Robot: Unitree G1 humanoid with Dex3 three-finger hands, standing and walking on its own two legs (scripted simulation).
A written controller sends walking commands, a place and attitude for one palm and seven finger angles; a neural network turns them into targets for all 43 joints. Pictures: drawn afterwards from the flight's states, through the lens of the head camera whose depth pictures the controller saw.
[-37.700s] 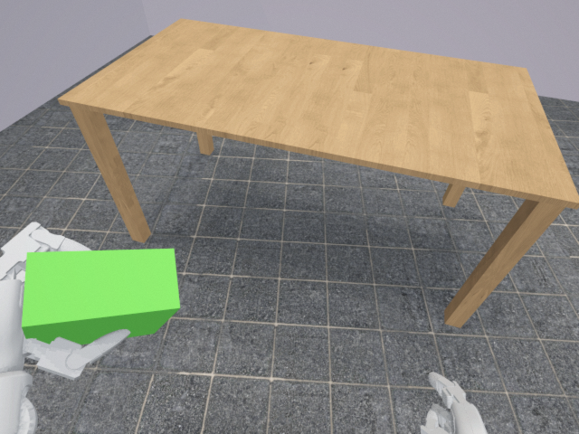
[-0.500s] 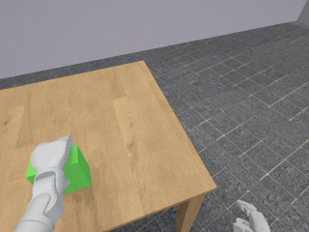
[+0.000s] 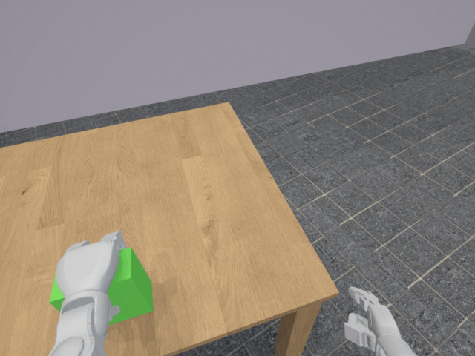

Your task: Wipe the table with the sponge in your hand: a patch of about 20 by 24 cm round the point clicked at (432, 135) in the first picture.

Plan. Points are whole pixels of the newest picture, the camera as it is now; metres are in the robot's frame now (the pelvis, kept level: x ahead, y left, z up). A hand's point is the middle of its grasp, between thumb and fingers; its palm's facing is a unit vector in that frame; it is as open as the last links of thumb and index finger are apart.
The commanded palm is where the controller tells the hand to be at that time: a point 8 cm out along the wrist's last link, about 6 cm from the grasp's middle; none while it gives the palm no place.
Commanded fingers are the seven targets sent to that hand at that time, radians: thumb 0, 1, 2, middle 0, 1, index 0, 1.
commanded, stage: wipe back along the first lane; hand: left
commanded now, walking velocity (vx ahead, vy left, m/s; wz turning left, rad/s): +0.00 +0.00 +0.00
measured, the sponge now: (112, 296) +0.21 +0.28 -0.04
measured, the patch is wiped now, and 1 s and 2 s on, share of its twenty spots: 1.00 1.00 1.00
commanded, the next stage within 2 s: lift the sponge slowly off the table in 0.18 s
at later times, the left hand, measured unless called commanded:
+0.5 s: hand (105, 297) +0.19 +0.26 +0.02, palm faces -0.03 -0.10 -0.99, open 10.5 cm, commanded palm +0.15 +0.24 +0.06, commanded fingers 0.00 0.10 1.30 -1.20 -1.60 -1.20 -1.60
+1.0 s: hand (102, 303) +0.18 +0.25 +0.03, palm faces -0.05 -0.16 -0.99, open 10.5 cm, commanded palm +0.15 +0.25 +0.10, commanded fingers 0.00 0.10 1.30 -1.20 -1.60 -1.20 -1.60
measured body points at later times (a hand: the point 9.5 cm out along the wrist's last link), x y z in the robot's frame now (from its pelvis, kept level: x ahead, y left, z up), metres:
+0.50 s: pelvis -0.01 -0.01 +0.00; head -0.03 -0.04 +0.45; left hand +0.19 +0.26 +0.07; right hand +0.22 -0.22 -0.08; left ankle -0.02 +0.08 -0.73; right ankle -0.01 -0.12 -0.73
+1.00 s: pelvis -0.01 -0.01 +0.01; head -0.03 -0.04 +0.45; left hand +0.18 +0.26 +0.08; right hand +0.23 -0.21 -0.07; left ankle -0.02 +0.08 -0.73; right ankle -0.01 -0.12 -0.73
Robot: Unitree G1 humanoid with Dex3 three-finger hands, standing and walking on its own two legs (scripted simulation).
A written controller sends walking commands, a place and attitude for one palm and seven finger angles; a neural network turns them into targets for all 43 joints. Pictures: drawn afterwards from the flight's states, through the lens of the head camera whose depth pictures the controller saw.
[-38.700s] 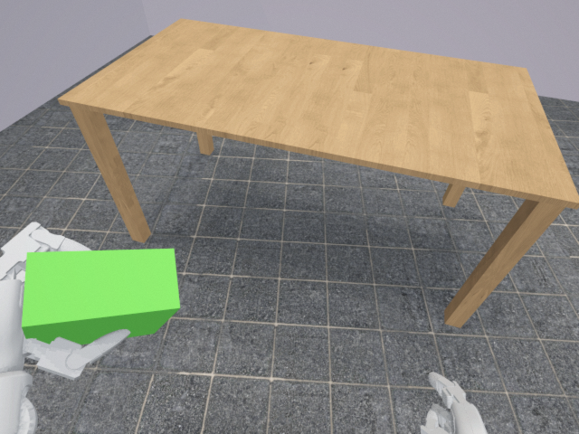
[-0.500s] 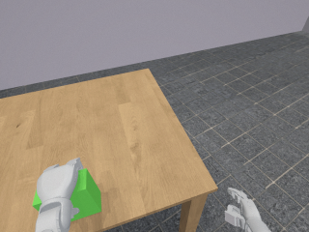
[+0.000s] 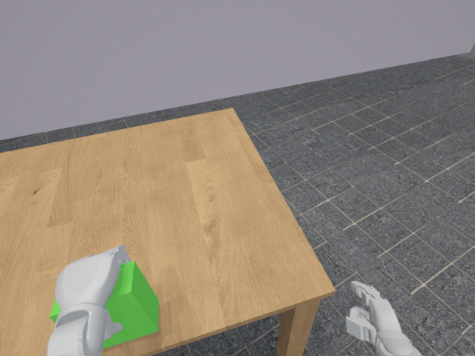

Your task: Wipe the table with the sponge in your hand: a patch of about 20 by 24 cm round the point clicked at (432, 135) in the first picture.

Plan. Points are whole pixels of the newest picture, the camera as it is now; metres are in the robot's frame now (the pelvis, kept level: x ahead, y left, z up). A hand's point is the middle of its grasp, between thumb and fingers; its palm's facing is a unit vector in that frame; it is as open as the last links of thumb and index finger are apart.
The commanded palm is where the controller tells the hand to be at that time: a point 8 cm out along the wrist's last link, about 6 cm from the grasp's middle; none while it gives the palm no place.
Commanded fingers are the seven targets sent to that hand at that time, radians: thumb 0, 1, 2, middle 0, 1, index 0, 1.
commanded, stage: lift the sponge slowly off the table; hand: left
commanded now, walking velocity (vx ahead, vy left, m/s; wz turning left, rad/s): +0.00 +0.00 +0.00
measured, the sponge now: (116, 313) +0.18 +0.26 -0.03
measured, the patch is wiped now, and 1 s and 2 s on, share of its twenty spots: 1.00 1.00 1.00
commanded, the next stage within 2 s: bring the sponge back beside the body in 1.38 s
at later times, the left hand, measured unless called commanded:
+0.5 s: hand (101, 283) +0.19 +0.26 +0.06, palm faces +0.01 -0.18 -0.98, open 10.5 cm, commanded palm +0.16 +0.27 +0.13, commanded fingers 0.00 0.10 1.30 -1.20 -1.60 -1.20 -1.60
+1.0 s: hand (94, 274) +0.19 +0.26 +0.09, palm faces +0.05 -0.15 -0.99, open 10.5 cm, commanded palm +0.15 +0.26 +0.16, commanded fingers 0.00 0.10 1.30 -1.20 -1.60 -1.20 -1.60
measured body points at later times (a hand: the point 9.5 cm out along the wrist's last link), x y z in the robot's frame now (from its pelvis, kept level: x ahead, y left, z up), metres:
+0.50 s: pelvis +0.00 +0.01 +0.00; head -0.04 -0.03 +0.45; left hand +0.18 +0.27 +0.11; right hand +0.25 -0.18 -0.07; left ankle -0.01 +0.09 -0.74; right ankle +0.00 -0.10 -0.74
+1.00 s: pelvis -0.01 +0.00 +0.00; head -0.05 -0.04 +0.45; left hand +0.18 +0.26 +0.14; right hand +0.25 -0.19 -0.06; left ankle -0.01 +0.09 -0.74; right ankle +0.00 -0.10 -0.74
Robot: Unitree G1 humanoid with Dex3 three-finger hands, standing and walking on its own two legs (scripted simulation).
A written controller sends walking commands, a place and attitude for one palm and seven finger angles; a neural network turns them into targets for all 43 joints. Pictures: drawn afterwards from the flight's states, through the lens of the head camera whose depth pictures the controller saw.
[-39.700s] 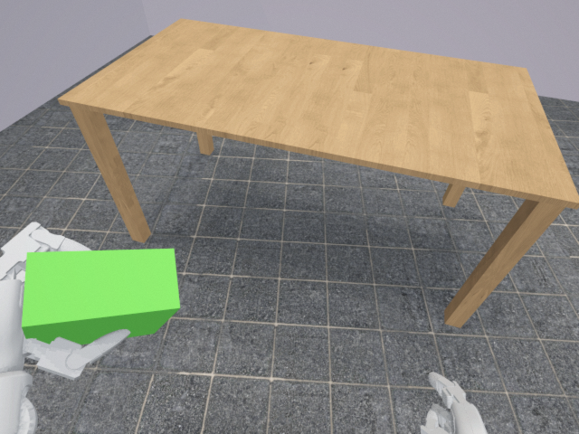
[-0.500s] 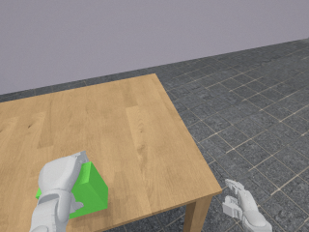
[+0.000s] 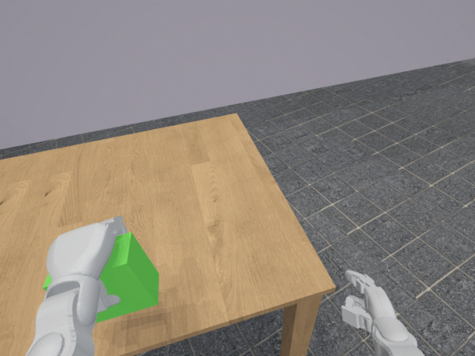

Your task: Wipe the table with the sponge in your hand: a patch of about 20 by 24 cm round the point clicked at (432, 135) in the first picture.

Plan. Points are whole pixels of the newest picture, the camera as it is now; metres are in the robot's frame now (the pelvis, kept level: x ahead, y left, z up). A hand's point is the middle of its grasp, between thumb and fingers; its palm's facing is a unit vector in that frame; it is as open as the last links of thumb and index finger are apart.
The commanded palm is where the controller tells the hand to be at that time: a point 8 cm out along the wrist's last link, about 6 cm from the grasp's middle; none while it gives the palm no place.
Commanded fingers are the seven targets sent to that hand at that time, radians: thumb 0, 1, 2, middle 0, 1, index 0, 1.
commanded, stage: lift the sponge slowly off the table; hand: left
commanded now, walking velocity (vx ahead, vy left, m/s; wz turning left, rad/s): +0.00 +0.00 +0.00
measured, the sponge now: (114, 286) +0.20 +0.26 +0.03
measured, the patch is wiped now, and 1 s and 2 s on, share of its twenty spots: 1.00 1.00 1.00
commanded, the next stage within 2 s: bring the sponge back beside the body in 0.38 s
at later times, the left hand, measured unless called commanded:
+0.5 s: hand (95, 260) +0.20 +0.27 +0.10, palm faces +0.03 -0.13 -0.99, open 10.5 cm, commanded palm +0.17 +0.27 +0.17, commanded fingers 0.00 0.10 1.30 -1.20 -1.60 -1.20 -1.60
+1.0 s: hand (90, 267) +0.19 +0.27 +0.10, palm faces +0.04 -0.16 -0.99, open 10.5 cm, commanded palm +0.16 +0.27 +0.18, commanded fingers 0.00 0.10 1.30 -1.20 -1.60 -1.20 -1.60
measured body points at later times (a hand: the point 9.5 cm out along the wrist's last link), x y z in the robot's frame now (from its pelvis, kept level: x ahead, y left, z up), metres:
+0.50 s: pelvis +0.00 -0.01 +0.00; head -0.03 -0.06 +0.45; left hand +0.20 +0.27 +0.15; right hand +0.26 -0.21 -0.07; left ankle +0.00 +0.10 -0.74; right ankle +0.01 -0.10 -0.74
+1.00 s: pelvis +0.00 +0.00 +0.00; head -0.03 -0.04 +0.45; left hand +0.19 +0.28 +0.15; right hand +0.27 -0.19 -0.06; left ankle +0.00 +0.10 -0.74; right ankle +0.01 -0.10 -0.74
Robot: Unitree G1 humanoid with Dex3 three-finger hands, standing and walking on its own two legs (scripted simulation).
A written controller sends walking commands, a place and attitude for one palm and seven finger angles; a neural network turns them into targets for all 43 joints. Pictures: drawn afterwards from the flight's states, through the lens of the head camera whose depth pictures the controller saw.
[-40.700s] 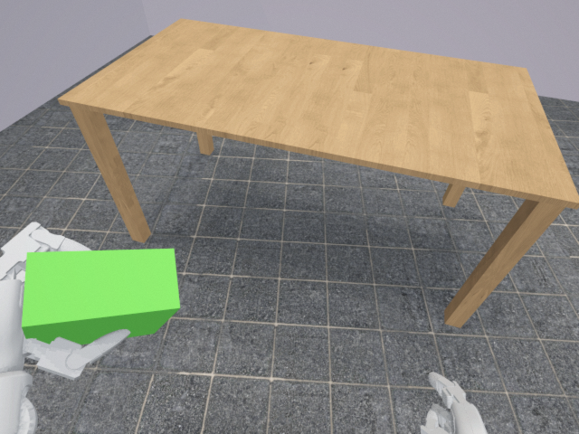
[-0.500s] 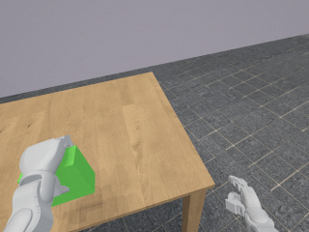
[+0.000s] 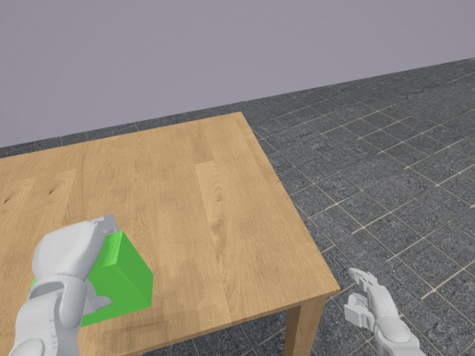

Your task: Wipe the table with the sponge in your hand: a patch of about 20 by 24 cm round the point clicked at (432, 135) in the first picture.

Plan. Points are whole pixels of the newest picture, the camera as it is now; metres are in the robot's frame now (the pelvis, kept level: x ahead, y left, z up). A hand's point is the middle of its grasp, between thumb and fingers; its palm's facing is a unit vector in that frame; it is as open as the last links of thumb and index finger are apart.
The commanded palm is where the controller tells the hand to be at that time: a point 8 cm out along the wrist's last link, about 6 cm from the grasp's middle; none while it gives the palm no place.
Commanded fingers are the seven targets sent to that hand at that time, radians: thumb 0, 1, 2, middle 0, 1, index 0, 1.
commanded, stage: bring the sponge back beside the body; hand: left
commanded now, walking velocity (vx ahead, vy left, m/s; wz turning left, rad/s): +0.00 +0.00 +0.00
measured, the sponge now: (106, 287) +0.19 +0.27 +0.05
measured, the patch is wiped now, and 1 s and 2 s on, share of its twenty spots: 1.00 1.00 1.00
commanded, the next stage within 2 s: step back with the hand held close in 1.06 s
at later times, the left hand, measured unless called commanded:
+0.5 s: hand (78, 271) +0.18 +0.28 +0.11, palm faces +0.06 -0.12 -0.99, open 10.5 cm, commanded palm +0.14 +0.28 +0.18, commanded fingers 0.00 0.10 1.30 -1.20 -1.60 -1.20 -1.60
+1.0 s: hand (68, 274) +0.17 +0.29 +0.11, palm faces +0.08 -0.11 -0.99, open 10.5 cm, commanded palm +0.14 +0.28 +0.18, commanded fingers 0.00 0.10 1.30 -1.20 -1.60 -1.20 -1.60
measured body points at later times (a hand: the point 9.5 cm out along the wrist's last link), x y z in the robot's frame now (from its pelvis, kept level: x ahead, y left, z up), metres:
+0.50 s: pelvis -0.01 +0.00 +0.00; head -0.05 -0.04 +0.45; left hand +0.17 +0.28 +0.16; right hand +0.25 -0.18 -0.06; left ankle +0.00 +0.09 -0.74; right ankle +0.01 -0.10 -0.74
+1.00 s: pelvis -0.01 +0.00 +0.00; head -0.05 -0.04 +0.45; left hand +0.16 +0.29 +0.17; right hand +0.25 -0.19 -0.06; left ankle +0.00 +0.09 -0.74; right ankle +0.01 -0.10 -0.74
